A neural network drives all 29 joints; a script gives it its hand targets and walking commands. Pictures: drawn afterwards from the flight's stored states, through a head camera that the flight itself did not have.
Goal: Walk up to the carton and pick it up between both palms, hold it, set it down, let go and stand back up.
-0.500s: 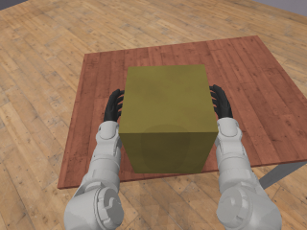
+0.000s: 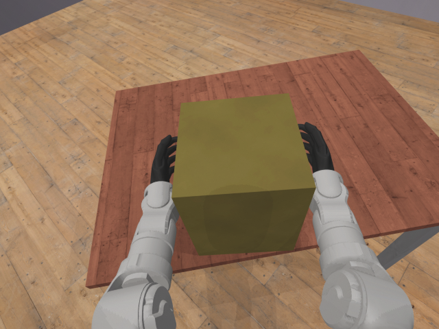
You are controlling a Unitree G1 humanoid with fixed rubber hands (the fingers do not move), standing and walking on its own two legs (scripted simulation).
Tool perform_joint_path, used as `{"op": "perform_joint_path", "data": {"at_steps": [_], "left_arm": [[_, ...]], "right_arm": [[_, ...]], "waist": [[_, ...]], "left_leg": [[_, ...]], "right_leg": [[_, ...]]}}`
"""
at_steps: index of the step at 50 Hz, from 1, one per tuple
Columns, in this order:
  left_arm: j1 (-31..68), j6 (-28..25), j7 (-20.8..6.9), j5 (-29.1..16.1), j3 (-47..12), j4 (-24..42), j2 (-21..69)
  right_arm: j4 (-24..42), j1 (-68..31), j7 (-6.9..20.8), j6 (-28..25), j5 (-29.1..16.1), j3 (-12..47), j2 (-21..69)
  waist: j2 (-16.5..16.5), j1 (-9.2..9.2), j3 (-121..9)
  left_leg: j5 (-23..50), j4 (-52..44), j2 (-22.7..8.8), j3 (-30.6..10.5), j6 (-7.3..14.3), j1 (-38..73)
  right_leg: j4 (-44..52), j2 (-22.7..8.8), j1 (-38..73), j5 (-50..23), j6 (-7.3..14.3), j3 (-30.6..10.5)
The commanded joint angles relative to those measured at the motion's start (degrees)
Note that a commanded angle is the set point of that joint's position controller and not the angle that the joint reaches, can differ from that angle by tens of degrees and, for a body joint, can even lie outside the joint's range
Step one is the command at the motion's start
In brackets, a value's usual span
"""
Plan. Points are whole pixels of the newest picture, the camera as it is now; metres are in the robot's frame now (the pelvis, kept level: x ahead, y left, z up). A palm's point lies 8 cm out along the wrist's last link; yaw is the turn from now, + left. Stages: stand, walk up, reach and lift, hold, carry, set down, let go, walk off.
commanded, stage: reach and lift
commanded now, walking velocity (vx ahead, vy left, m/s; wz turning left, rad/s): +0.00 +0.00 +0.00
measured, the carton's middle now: (240, 180) +0.42 -0.04 +0.01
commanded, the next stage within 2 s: none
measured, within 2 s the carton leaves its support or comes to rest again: leaves its support in 0.50 s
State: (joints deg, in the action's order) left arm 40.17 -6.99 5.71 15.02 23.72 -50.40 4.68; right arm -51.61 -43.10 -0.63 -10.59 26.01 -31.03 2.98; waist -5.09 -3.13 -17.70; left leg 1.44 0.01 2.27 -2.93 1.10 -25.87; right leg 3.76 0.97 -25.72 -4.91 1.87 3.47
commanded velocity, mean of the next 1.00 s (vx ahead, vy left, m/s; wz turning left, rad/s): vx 0.00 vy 0.00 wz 0.00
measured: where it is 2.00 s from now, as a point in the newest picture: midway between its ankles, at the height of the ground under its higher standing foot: outside the picture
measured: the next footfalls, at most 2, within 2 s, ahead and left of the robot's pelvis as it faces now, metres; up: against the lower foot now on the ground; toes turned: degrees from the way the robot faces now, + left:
none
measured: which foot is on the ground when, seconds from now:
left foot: down 0.00-1.00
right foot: down 0.00-1.00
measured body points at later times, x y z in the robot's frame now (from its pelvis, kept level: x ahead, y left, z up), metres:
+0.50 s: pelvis +0.03 +0.00 +0.00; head +0.08 -0.02 +0.45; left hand +0.44 +0.10 +0.06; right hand +0.43 -0.20 +0.06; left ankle -0.03 +0.10 -0.75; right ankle -0.01 -0.10 -0.75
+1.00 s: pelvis +0.01 +0.01 +0.01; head +0.03 +0.01 +0.46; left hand +0.42 +0.12 +0.10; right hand +0.41 -0.18 +0.11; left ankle -0.03 +0.10 -0.75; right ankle -0.01 -0.10 -0.75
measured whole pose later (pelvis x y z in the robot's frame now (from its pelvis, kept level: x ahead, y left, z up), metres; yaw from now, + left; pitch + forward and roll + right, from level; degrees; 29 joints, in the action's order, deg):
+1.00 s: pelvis +0.01 +0.01 +0.01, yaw -2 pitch +10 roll +0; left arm 32.9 4.5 4.9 15.8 23.1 -32.8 9.3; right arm -46.6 -39.0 -1.3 -3.9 12.2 -16.9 -0.5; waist -0.5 -3.5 -8.9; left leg 0.8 -5.1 2.4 -0.9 2.0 -5.6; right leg 5.2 0.9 -7.9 -3.1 0.8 1.1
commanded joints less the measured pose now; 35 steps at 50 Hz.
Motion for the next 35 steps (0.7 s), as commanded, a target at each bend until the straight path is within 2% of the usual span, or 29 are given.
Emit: {"op": "perform_joint_path", "data": {"at_steps": [1,7,11,15,20,28,32,35], "left_arm": [[30.4,-1.8,-5.5,1.8,-17.4,4.5,30.7],[27.6,0.7,-6.4,2.8,-18.4,6.8,31.3],[28.6,2.2,-6.2,2.2,-20.7,10.2,32.6],[29.0,3.7,-5.8,1.4,-22.3,13.9,33.6],[29.8,5.1,-5.4,0.6,-22.7,17.9,34.5],[31.1,4.8,-5.6,-0.3,-24.2,23.1,36.9],[32.5,4.0,-5.7,-0.4,-25.1,25.1,37.2],[32.5,3.8,-6.0,-0.1,-25.6,25.0,36.9]], "right_arm": [[5.0,-28.4,6.2,-0.2,1.9,12.0,21.6],[6.4,-25.8,9.7,2.1,0.4,14.3,20.3],[7.3,-26.0,10.4,2.4,-2.1,17.9,21.2],[8.5,-27.4,10.0,2.2,-5.3,21.7,21.8],[10.3,-29.4,9.1,1.5,-8.4,25.6,23.2],[15.0,-32.5,7.1,-1.1,-10.7,30.6,27.2],[16.4,-33.4,6.4,-2.7,-11.5,32.8,28.3],[16.2,-33.2,6.0,-3.1,-11.9,33.2,28.0]], "waist": [[3.4,-3.95,-27.6],[4.0,-3.80,-29.4],[3.6,-4.01,-31.5],[3.5,-3.53,-31.3],[5.4,-2.71,-29.8],[8.2,-1.76,-32.2],[8.3,-1.35,-33.2],[7.7,-1.23,-32.0]], "left_leg": [[11.5,2.2,-2.2,1.0,-2.1,10.8],[16.2,1.4,-2.4,1.7,-3.0,16.1],[20.1,1.8,-2.0,2.1,-3.4,19.2],[24.1,2.7,-1.6,2.1,-3.5,20.5],[25.9,2.1,-1.0,2.0,-2.8,19.1],[28.0,-0.9,-0.6,2.1,-1.1,16.7],[27.9,-2.2,-0.5,2.3,-0.6,17.0],[26.6,-2.7,-0.7,2.5,-0.6,17.8]], "right_leg": [[-4.1,-0.6,25.4,-13.5,0.1,-1.0],[-2.1,0.2,26.6,-14.3,0.3,-0.1],[-2.9,0.6,28.2,-19.3,-0.1,0.0],[-4.5,0.6,31.7,-25.2,-0.5,-0.6],[-7.1,0.5,38.5,-32.5,-1.5,-1.4],[-10.1,-0.7,48.9,-43.1,-3.0,-3.2],[-10.4,-1.0,50.5,-43.9,-3.2,-3.5],[-9.5,-1.1,49.7,-41.5,-3.2,-3.6]]}}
